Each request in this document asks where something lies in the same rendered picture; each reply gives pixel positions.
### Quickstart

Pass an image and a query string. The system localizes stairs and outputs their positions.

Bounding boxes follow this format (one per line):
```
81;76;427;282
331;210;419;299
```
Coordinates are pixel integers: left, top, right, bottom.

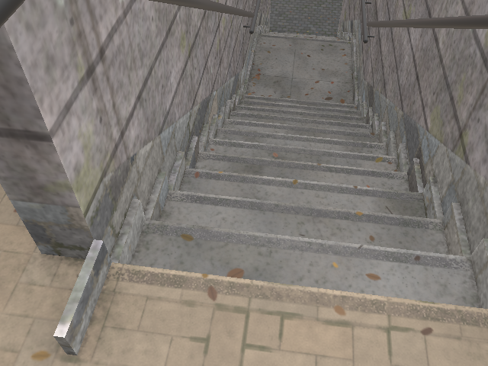
263;32;348;41
130;95;481;308

